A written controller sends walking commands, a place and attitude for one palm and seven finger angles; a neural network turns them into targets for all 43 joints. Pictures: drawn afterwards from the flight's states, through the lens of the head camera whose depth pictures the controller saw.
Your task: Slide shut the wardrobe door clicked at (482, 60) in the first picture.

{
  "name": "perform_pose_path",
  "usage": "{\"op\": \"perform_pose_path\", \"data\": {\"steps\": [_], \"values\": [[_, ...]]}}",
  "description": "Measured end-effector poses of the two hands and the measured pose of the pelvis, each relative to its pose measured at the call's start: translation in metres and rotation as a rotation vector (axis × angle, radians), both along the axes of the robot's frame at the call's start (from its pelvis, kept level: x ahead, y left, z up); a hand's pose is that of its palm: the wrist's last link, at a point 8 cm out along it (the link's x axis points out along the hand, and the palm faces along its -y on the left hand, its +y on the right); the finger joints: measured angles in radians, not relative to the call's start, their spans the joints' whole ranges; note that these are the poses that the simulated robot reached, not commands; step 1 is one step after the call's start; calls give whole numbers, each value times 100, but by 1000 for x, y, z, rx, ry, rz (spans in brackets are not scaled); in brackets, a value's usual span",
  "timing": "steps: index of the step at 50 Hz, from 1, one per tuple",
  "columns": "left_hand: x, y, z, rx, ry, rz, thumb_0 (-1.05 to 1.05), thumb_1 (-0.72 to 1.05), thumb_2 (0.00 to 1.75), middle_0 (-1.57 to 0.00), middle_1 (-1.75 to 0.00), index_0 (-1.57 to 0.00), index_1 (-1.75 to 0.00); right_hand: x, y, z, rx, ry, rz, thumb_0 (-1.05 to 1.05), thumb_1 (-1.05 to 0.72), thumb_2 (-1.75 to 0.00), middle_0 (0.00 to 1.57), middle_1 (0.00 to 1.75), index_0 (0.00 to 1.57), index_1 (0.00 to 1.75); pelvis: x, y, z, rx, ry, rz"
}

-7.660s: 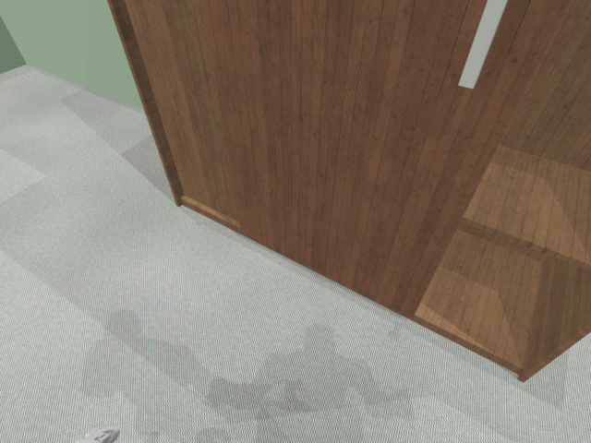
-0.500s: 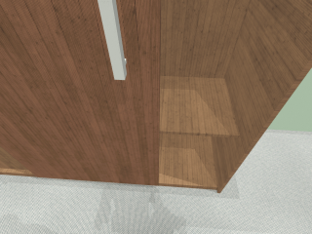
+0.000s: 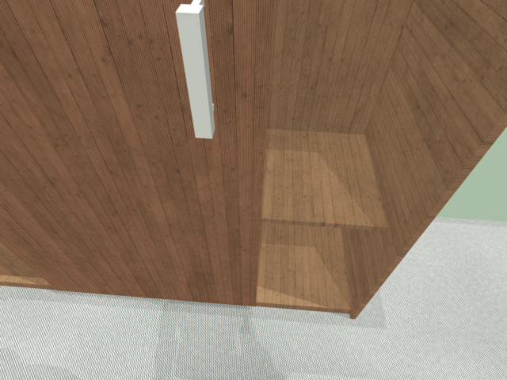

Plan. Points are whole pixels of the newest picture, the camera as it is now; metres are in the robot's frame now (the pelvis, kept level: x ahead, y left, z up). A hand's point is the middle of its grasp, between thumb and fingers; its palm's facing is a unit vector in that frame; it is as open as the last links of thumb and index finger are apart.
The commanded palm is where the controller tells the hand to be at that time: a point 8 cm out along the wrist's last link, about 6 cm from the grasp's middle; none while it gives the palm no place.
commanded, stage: come to a stop and stand still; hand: left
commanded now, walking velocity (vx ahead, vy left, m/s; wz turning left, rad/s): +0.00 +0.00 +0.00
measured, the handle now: (202, 72) +0.47 +0.12 +0.26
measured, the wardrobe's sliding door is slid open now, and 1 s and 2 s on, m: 0.38 0.38 0.38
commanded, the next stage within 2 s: look again from close up in 0.76 s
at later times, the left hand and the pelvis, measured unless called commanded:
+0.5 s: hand out of the picture -0.02 +0.17 -0.18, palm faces +0.02 -0.98 -0.20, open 7.4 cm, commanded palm none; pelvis -0.01 +0.00 -0.01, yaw +0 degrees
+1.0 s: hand out of the picture +0.00 +0.18 -0.18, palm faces +0.01 -0.98 -0.21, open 7.4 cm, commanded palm none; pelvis -0.01 +0.01 +0.00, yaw +0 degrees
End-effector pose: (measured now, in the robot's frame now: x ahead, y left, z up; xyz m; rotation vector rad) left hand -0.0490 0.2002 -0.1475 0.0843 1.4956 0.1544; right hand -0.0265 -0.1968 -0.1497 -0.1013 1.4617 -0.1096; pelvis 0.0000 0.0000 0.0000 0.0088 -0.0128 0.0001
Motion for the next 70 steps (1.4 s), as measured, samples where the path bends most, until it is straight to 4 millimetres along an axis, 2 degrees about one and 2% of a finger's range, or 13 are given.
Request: {"op": "perform_pose_path", "data": {"steps": [17,21,30,37,45,58,70], "values": [[8,-10,-2,13,-55,-12,0,91,90,-20,-30,-20,-30,8,-21,-1,-28,-31,8,2,-92,-90,20,30,20,30,-5,-8,-2,-13,3,2],[14,0,-3,23,-76,-38,0,91,90,-20,-30,-20,-30,14,-26,-5,-35,-82,-1,2,-92,-90,20,30,20,30,-10,-3,-7,-20,2,3],[47,31,5,87,-169,-69,1,92,90,-20,-30,-20,-30,17,-17,-9,-21,-125,10,2,-93,-90,20,30,20,30,-14,6,-7,-1,-13,-2],[58,40,9,97,-188,-85,1,91,90,-19,-30,-20,-30,11,-12,-8,-12,-102,13,1,-92,-90,20,30,20,30,-14,8,-5,5,-6,-8],[53,34,6,74,-157,-77,0,91,90,-19,-30,-20,-30,11,-12,-5,-18,-77,15,1,-91,-90,20,30,20,30,-11,8,-4,5,-4,-8],[34,24,0,43,-103,-53,0,91,90,-20,-30,-20,-30,28,-21,1,-48,-95,25,1,-91,-90,20,30,20,30,-7,5,-2,2,-7,-6],[29,25,2,50,-94,-47,0,91,90,-20,-30,-20,-30,36,-26,3,-55,-109,32,1,-91,-90,20,30,20,30,-6,3,-1,1,-8,-6]]}}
